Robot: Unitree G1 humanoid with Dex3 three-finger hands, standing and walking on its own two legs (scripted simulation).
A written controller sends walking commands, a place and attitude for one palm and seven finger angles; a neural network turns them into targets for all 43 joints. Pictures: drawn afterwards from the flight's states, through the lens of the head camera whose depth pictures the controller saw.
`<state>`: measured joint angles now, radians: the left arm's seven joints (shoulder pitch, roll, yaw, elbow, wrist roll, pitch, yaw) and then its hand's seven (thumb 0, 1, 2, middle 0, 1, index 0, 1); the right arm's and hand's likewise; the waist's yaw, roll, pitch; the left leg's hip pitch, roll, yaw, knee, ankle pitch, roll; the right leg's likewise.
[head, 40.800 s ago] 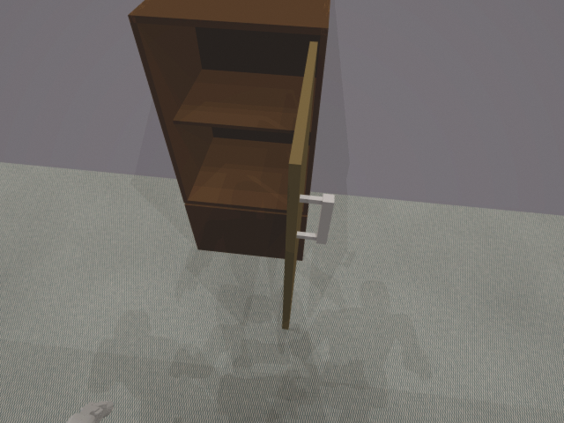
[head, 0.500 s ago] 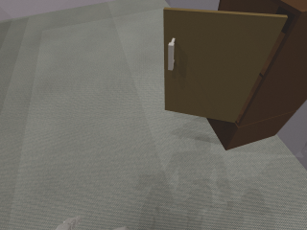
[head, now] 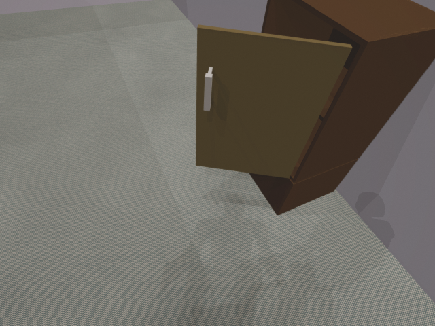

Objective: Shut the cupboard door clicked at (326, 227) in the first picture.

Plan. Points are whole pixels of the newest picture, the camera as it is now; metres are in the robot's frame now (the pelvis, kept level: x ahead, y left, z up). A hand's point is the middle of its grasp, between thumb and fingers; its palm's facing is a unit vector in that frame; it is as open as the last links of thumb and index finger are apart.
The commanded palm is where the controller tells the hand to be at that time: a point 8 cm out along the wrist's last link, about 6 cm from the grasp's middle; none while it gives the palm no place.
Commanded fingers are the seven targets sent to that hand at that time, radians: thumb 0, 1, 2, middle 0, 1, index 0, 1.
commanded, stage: take the last steps up to it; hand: left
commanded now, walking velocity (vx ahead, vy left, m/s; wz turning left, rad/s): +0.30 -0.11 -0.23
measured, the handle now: (208, 89) +0.76 +0.08 -0.01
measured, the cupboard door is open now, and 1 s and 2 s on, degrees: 58 58 58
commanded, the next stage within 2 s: come to a stop and stand still in 0.88 s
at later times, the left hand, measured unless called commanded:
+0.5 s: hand out of the picture +0.10 +0.12 -0.16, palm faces -0.05 -0.98 -0.20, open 7.4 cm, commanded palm none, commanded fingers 0.00 0.90 0.90 -0.20 -0.30 -0.20 -0.30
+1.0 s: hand (174, 256) +0.29 +0.12 -0.16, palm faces -0.05 -0.98 -0.19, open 7.4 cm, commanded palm none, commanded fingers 0.00 0.90 0.90 -0.20 -0.30 -0.20 -0.30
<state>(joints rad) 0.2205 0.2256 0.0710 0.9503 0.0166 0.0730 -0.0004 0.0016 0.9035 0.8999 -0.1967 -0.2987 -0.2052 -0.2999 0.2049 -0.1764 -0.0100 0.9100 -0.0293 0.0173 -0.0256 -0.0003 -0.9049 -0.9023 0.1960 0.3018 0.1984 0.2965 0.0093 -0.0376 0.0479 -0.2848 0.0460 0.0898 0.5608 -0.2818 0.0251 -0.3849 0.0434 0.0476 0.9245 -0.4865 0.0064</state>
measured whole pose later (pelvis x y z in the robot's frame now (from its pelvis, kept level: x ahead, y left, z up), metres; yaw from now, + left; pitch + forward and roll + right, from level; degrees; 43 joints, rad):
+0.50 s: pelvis +0.07 -0.06 +0.01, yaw -5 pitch +0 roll +0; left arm 0.31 0.15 0.03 1.04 0.02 -0.03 0.00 0.00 0.90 0.90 -0.19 -0.30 -0.20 -0.30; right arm 0.30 -0.24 -0.06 1.05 -0.03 0.02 0.01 0.01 -0.91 -0.90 0.19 0.30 0.20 0.30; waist -0.03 0.02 0.02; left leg -0.52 0.09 0.08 0.98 -0.33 -0.04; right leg -0.04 0.03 -0.07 0.35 -0.31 -0.05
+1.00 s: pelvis +0.22 -0.06 +0.01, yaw -6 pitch -1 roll +0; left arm 0.24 0.17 0.06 1.01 0.03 0.01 0.00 0.00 0.91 0.90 -0.19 -0.30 -0.20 -0.30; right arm 0.26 -0.18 -0.04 1.03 -0.03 -0.01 -0.01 -0.01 -0.93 -0.90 0.20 0.30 0.20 0.30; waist 0.00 0.00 0.05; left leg -0.26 0.03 0.15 0.45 -0.18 0.06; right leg -0.46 -0.08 -0.04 0.87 -0.33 -0.01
